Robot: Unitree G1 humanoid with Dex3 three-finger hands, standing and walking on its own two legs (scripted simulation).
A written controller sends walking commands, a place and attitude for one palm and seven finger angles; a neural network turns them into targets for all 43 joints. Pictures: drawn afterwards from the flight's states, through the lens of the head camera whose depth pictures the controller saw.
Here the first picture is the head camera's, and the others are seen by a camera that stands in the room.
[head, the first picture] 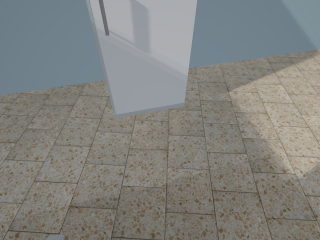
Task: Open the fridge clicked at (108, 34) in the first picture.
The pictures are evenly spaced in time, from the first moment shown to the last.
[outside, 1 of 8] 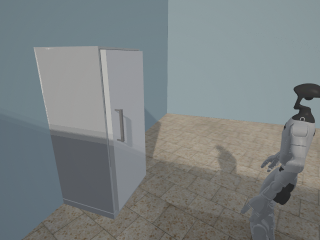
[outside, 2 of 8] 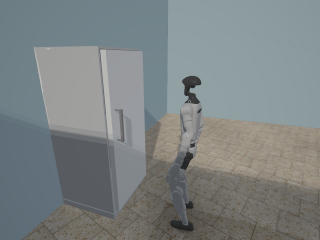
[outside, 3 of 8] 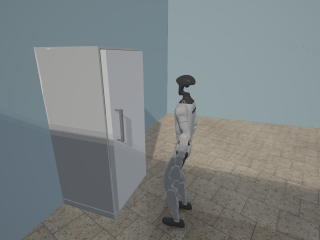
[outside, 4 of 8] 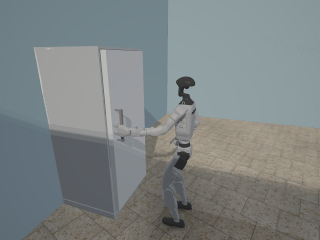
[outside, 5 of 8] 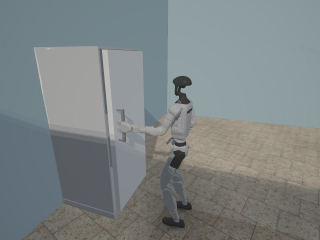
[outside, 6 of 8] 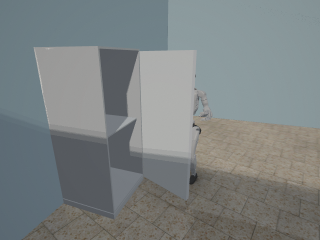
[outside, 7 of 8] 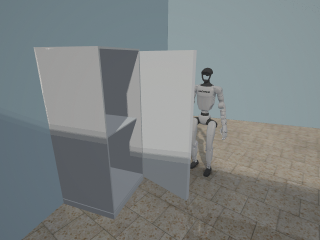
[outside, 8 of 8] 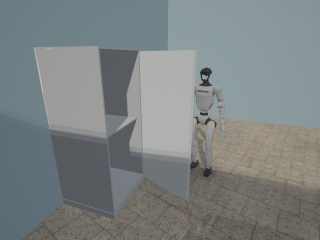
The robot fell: no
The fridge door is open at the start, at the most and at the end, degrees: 0 74 68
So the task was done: yes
